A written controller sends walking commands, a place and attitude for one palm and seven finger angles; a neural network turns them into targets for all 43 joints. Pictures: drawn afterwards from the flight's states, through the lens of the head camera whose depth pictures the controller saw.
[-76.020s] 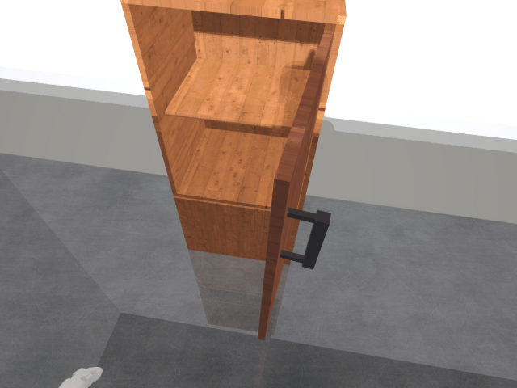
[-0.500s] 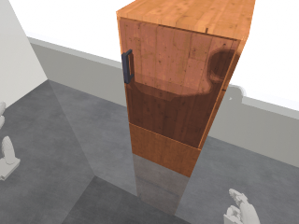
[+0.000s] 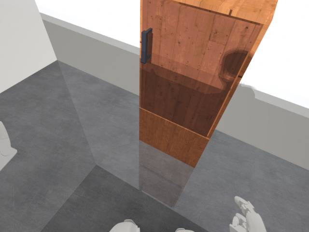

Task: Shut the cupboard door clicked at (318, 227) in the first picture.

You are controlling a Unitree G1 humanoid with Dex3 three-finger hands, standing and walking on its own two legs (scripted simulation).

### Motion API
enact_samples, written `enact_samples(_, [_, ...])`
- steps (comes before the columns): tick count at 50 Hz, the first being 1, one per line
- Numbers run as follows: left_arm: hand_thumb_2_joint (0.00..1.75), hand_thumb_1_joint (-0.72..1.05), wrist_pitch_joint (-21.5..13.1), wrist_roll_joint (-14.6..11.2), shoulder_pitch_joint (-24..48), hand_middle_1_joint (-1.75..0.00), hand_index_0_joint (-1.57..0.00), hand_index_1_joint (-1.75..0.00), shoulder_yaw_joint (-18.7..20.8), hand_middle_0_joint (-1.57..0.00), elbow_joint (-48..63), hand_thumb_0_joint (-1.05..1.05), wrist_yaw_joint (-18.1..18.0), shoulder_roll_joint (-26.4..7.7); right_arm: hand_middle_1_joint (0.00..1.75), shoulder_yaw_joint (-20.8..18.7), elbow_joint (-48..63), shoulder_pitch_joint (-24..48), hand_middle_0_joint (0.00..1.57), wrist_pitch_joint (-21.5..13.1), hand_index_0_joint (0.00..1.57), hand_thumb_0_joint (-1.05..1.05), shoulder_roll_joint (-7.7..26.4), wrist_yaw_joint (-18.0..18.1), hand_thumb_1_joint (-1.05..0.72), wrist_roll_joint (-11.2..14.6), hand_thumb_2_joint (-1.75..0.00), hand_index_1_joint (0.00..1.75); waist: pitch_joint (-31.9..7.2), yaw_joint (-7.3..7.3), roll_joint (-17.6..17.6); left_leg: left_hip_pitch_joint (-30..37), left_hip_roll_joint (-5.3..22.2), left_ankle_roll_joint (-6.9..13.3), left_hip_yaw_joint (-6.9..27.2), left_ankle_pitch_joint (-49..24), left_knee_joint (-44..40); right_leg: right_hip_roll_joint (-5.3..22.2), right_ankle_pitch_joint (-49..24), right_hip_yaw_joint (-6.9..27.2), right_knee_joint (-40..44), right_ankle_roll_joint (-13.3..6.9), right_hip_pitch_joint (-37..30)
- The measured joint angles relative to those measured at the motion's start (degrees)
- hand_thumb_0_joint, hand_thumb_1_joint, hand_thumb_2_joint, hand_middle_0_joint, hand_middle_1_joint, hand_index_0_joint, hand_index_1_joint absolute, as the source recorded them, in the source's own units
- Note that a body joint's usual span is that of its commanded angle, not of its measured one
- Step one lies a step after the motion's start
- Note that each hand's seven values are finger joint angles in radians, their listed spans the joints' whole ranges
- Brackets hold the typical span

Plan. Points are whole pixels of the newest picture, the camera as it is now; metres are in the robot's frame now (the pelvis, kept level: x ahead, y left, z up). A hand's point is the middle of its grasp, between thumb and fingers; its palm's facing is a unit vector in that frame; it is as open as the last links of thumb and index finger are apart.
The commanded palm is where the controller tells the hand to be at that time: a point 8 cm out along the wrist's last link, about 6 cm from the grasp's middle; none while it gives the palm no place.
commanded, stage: step back with the hand held close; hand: left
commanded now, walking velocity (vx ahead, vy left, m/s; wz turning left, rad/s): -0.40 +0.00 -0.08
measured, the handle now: (147, 46) +0.79 +0.06 +0.07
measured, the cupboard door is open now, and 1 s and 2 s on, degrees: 0 0 0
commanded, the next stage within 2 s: stop stepping back and stand still in 0.22 s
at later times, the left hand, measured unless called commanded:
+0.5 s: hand out of the picture +0.10 +0.23 +0.20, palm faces +0.33 -0.85 -0.41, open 7.4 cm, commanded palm +0.03 +0.29 +0.20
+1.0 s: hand out of the picture +0.04 +0.23 +0.20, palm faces +0.27 -0.78 -0.56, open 7.4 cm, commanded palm +0.01 +0.28 +0.20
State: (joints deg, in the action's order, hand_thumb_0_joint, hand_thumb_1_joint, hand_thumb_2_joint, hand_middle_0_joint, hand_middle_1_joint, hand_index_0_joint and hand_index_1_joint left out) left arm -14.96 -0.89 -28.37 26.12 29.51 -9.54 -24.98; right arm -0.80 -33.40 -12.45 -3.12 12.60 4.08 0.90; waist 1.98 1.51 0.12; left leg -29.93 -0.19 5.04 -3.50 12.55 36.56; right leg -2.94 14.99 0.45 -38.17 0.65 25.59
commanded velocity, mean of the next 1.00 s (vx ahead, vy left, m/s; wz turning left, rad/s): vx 0.02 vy -0.01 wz -0.03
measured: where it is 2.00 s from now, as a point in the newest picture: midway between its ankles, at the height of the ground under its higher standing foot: outside the picture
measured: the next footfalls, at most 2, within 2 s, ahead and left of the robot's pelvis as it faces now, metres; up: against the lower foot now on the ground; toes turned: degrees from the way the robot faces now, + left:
right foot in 0.24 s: -0.17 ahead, -0.13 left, +0.00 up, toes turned -11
left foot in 0.68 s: -0.06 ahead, +0.12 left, +0.00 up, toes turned -6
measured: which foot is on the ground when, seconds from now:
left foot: down 0.00-0.48, up 0.50-0.66, down 0.68-0.94, up 0.96-1.00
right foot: up 0.00-0.22, down 0.24-0.68, up 0.70-0.92, down 0.94-1.00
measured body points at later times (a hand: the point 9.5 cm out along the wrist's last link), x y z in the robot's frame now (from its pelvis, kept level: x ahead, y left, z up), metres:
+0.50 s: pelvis -0.13 +0.00 +0.00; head -0.16 +0.02 +0.45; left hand +0.08 +0.28 +0.22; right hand +0.01 -0.26 -0.05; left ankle +0.06 +0.07 -0.70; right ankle -0.20 -0.11 -0.72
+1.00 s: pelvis -0.18 +0.01 +0.01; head -0.20 +0.01 +0.46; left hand +0.02 +0.28 +0.23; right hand -0.09 -0.22 -0.09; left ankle -0.11 +0.13 -0.69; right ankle -0.20 -0.04 -0.72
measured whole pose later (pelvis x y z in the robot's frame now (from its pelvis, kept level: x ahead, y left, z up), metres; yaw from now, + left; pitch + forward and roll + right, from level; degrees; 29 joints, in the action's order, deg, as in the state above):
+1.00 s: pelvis -0.18 +0.01 +0.01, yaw -10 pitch +0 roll +0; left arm -11.3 -1.6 -36.3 26.0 31.4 -8.9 -28.4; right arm 1.8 -38.1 -16.0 -2.7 7.9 3.1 -0.7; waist -2.6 1.1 0.2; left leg -26.6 1.8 -0.2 -1.0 22.5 47.1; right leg -3.3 16.9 -6.0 -30.3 -6.0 13.1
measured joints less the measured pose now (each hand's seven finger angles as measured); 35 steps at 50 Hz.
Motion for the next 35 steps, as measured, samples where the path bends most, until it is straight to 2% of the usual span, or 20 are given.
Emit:
enact_samples(3, [0.90,0.89,0.5,-0.2,0.8,-0.30,-0.21,-0.31,1.2,-0.22,0.4,0.01,0.8,-1.6,0.30,-0.7,-0.1,-0.4,0.20,-1.2,0.20,0.02,-0.6,0.0,-0.90,-0.4,-0.90,0.30,-0.1,0.93,1.8,-1.3,2.1,0.7,0.3,-7.2,-1.9,-2.2,5.1,-0.4,-9.9,0.0,-1.2])
enact_samples(6, [0.90,0.89,-0.3,-1.2,-0.7,-0.30,-0.21,-0.31,3.4,-0.22,2.3,0.01,0.9,-2.7,0.30,-0.8,-1.3,-0.6,0.20,-2.1,0.20,0.02,-1.6,-0.6,-0.90,-0.3,-0.90,0.30,-2.3,-0.01,1.5,-3.2,3.4,0.3,-1.1,-11.0,-4.2,-2.5,10.0,-1.3,-12.0,-0.4,-6.4])
enact_samples(10, [0.90,0.89,-1.0,-3.2,-3.0,-0.30,-0.21,-0.30,4.7,-0.21,3.3,0.01,0.8,-1.6,0.30,0.0,-2.0,1.7,0.20,-3.7,0.20,0.02,-2.7,-1.1,-0.90,-0.5,-0.90,0.30,-4.7,-3.00,0.3,-5.7,4.5,-0.8,-4.1,-14.6,-8.9,-1.5,14.7,-2.6,-1.2,-1.5,-15.3])
enact_samples(12, [0.90,0.89,-1.4,-3.5,-2.3,-0.30,-0.21,-0.30,4.4,-0.21,3.2,0.01,0.7,-0.8,0.30,0.6,-1.9,4.0,0.20,-4.6,0.20,0.02,-3.1,-1.4,-0.90,-0.8,-0.90,0.30,-4.2,-4.67,-1.0,-7.5,4.7,-2.6,-6.2,-14.7,-10.2,-0.4,14.6,-1.2,7.8,-2.2,-18.7])
enact_samples(14, [0.90,0.89,-1.6,-2.8,0.1,-0.30,-0.21,-0.30,1.3,-0.21,2.1,0.01,0.8,1.6,0.30,0.8,-3.5,6.3,0.20,-4.7,0.20,0.02,-2.8,-1.3,-0.90,-0.9,-0.90,0.30,-2.0,-5.65,0.7,-7.6,6.0,-5.0,-5.3,-9.8,-8.8,-1.8,13.3,-0.5,8.1,-2.0,-18.3])
enact_samples(15, [0.90,0.89,-1.3,-2.3,1.1,-0.30,-0.21,-0.30,-0.1,-0.21,1.9,0.01,0.8,2.0,0.30,1.0,-4.6,6.5,0.20,-4.5,0.20,0.02,-3.1,-1.1,-0.90,-0.9,-0.90,0.30,-1.4,-5.85,0.4,-6.1,5.7,-5.8,-4.9,-8.1,-8.3,-1.6,12.1,0.0,7.9,-1.8,-18.6])
enact_samples(16, [0.90,0.89,-0.9,-2.1,1.7,-0.30,-0.21,-0.30,-1.1,-0.21,2.1,0.01,0.8,2.0,0.30,1.3,-5.3,6.2,0.20,-4.3,0.21,0.02,-3.5,-0.9,-0.90,-0.6,-0.90,0.30,-1.5,-5.97,-0.4,-3.8,5.2,-5.8,-4.6,-10.5,-8.0,-1.3,11.4,0.6,7.5,-1.6,-18.8])
enact_samples(17, [0.90,0.89,-0.3,-2.0,2.1,-0.30,-0.21,-0.30,-1.8,-0.21,2.5,0.01,1.0,1.9,0.30,1.5,-5.5,5.5,0.20,-4.0,0.21,0.02,-3.8,-0.6,-0.90,-0.4,-0.89,0.30,-2.1,-5.95,-0.8,-1.0,5.0,-5.3,-4.2,-15.4,-8.2,-1.2,11.0,1.0,6.4,-1.1,-18.6])
enact_samples(19, [0.90,0.89,0.5,-1.9,3.9,-0.30,-0.21,-0.30,-2.3,-0.21,2.4,0.01,1.5,1.1,0.30,1.5,-5.1,4.6,0.20,-3.3,0.21,0.02,-4.2,-0.1,-0.90,0.1,-0.89,0.30,-2.8,-3.85,-1.1,1.1,4.6,-2.5,-3.7,-15.0,-9.6,-1.0,10.2,0.0,3.4,0.1,-18.0])
enact_samples(21, [0.90,0.89,1.1,-2.1,5.0,-0.30,-0.21,-0.31,-1.9,-0.21,1.0,0.01,2.0,-0.3,0.30,1.6,-3.6,3.8,0.20,-2.7,0.21,0.02,-3.9,-0.1,-0.90,0.5,-0.89,0.30,-3.1,-1.80,-1.1,2.0,4.7,-1.4,-3.7,-14.6,-9.9,-0.7,10.7,-1.1,3.4,0.4,-18.4])
enact_samples(23, [0.90,0.89,2.4,-2.5,4.1,-0.30,-0.21,-0.30,-0.9,-0.21,-0.8,0.01,2.4,-1.3,0.30,1.5,-1.5,2.9,0.20,-1.7,0.21,0.02,-3.3,-0.3,-0.90,0.4,-0.89,0.30,-3.9,0.81,-0.7,1.2,4.4,-2.6,-3.2,-11.3,-8.8,-0.4,11.1,-2.1,5.0,-1.3,-18.1])
enact_samples(24, [0.90,0.89,3.1,-2.7,3.2,-0.30,-0.21,-0.30,-0.8,-0.21,-1.7,0.01,2.6,-1.5,0.30,1.3,-0.6,2.0,0.20,-1.1,0.21,0.02,-2.8,-0.2,-0.90,0.3,-0.89,0.30,-4.1,2.19,-0.1,0.5,4.1,-3.9,-2.3,-7.0,-7.5,-0.3,10.6,-2.9,5.0,-2.0,-17.9])
enact_samples(25, [0.90,0.89,3.8,-2.8,1.7,-0.30,-0.21,-0.30,-0.8,-0.21,-2.2,0.01,2.7,-1.9,0.30,1.0,0.1,0.9,0.20,-0.5,0.21,0.02,-2.3,-0.3,-0.90,0.3,-0.90,0.30,-4.6,2.87,0.1,-0.7,3.6,-5.5,-1.4,-1.1,-4.5,-0.1,10.4,-3.4,5.0,-2.7,-17.7])
enact_samples(26, [0.90,0.89,4.5,-2.9,-0.4,-0.30,-0.21,-0.30,-0.7,-0.21,-1.9,0.01,2.6,-2.2,0.30,0.7,0.1,-0.4,0.20,0.0,0.21,0.02,-1.8,-0.3,-0.90,0.2,-0.90,0.30,-5.4,2.45,-0.4,-2.0,2.7,-6.5,-0.1,3.1,1.8,0.6,9.9,-3.0,4.8,-3.3,-17.1])
enact_samples(27, [0.90,0.89,4.8,-2.7,-2.9,-0.30,-0.21,-0.31,-0.5,-0.22,-1.2,0.01,2.4,-2.2,0.30,0.5,-0.5,-1.6,0.20,0.5,0.21,0.02,-1.2,-0.3,-0.90,0.1,-0.90,0.30,-6.4,1.40,-1.4,-3.0,1.7,-6.9,1.1,5.2,9.5,1.6,8.5,-2.2,4.8,-3.9,-16.4])
enact_samples(29, [0.90,0.89,4.5,-2.3,-7.2,-0.30,-0.21,-0.31,-0.1,-0.22,0.4,0.01,1.9,-1.5,0.30,0.0,-2.3,-4.2,0.20,1.2,0.20,0.02,-0.2,-0.1,-0.90,0.0,-0.90,0.30,-8.4,-0.43,-2.8,-2.5,1.2,-6.7,2.2,6.9,19.0,2.5,7.0,-0.6,5.8,-2.9,-15.6])
enact_samples(30, [0.90,0.89,4.3,-2.0,-7.8,-0.30,-0.21,-0.31,-0.1,-0.22,0.9,0.01,1.5,-1.1,0.30,-0.1,-3.0,-5.6,0.20,1.2,0.20,0.02,0.3,0.2,-0.90,-0.1,-0.90,0.30,-9.0,-1.15,-3.3,-0.7,1.6,-6.4,2.1,7.7,18.5,3.2,6.3,-0.9,6.7,-2.5,-15.5])
enact_samples(32, [0.90,0.89,3.7,-1.2,-5.7,-0.30,-0.21,-0.31,-0.7,-0.22,0.8,0.01,0.5,-0.1,0.30,-0.4,-4.0,-7.8,0.20,0.5,0.20,0.02,1.6,0.9,-0.90,-0.3,-0.90,0.30,-8.7,-1.97,-3.1,4.5,3.0,-5.9,2.8,7.1,10.6,3.8,5.6,-2.7,6.8,-1.2,-14.6])
enact_samples(34, [0.90,0.89,3.6,-0.8,-0.4,-0.30,-0.21,-0.31,-1.7,-0.22,-0.3,0.01,-0.6,1.0,0.30,-1.1,-4.9,-8.5,0.20,-0.9,0.20,0.02,3.0,1.7,-0.90,-0.4,-0.90,0.30,-6.8,-1.29,-1.7,8.0,3.4,-4.8,4.6,6.2,2.5,3.9,6.5,-4.6,3.2,0.0,-12.3])
enact_samples(35, [0.90,0.89,3.8,-0.7,2.5,-0.30,-0.21,-0.31,-1.8,-0.21,-1.4,0.01,-1.2,1.4,0.30,-1.3,-5.8,-7.7,0.20,-1.2,0.20,0.02,2.6,2.0,-0.90,-0.4,-0.90,0.30,-4.9,-1.04,-2.5,7.4,2.4,-4.4,4.5,5.4,3.0,4.3,8.2,-3.9,0.4,-0.1,-11.0])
